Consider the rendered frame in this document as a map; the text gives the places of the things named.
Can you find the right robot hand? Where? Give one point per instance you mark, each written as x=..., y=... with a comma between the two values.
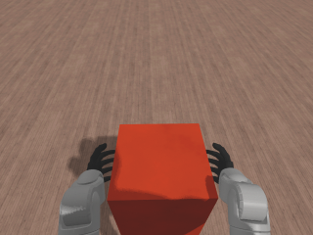
x=224, y=160

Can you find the robot right forearm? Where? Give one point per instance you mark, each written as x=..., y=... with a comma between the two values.
x=248, y=212

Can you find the robot left forearm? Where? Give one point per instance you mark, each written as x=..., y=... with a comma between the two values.
x=80, y=207

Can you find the carton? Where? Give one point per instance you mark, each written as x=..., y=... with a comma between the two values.
x=161, y=182

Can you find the left robot hand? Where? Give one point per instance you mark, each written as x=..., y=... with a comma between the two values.
x=97, y=163

